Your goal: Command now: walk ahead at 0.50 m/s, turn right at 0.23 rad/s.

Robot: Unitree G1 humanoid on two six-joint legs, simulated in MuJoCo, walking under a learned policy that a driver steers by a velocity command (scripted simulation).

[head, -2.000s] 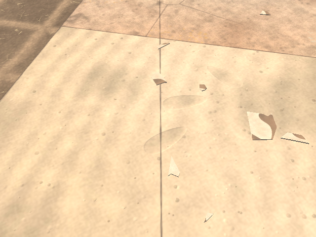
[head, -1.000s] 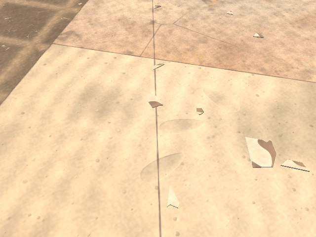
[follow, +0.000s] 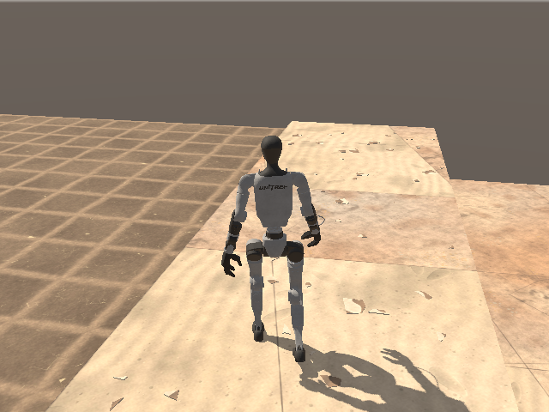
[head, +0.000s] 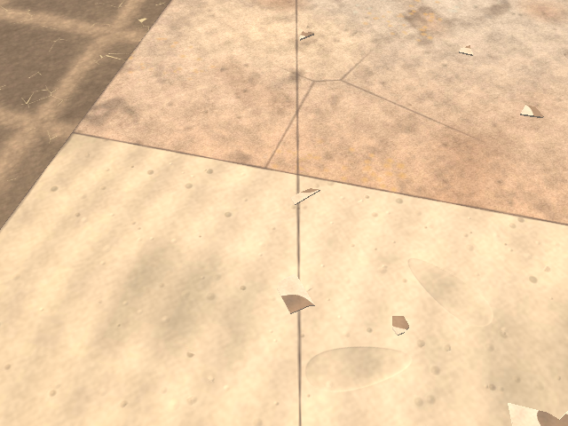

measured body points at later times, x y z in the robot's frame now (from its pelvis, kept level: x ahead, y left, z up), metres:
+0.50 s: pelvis +0.28 -0.04 -0.01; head +0.31 -0.06 +0.44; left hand +0.53 +0.15 -0.11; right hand +0.21 -0.31 -0.15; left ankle +0.11 +0.10 -0.71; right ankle +0.38 -0.15 -0.73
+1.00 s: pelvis +0.56 -0.11 +0.00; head +0.59 -0.14 +0.44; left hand +0.75 +0.12 -0.12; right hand +0.64 -0.44 -0.08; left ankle +0.73 -0.09 -0.73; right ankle +0.38 -0.15 -0.69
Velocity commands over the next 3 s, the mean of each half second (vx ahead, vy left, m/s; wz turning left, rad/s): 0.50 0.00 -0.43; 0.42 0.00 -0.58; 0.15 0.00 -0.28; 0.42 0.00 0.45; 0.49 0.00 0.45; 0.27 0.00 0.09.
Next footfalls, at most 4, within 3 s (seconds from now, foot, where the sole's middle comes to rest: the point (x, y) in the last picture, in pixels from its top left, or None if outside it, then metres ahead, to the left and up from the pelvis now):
0.50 right None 0.42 -0.16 -0.76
0.96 left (344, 305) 0.76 -0.11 -0.76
1.36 right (423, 385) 0.56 -0.29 -0.76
1.82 left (363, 262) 0.90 -0.16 -0.76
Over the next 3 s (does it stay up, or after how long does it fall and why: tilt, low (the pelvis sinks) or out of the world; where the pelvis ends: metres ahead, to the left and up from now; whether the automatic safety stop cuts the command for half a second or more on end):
stays up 1.30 -0.32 0.01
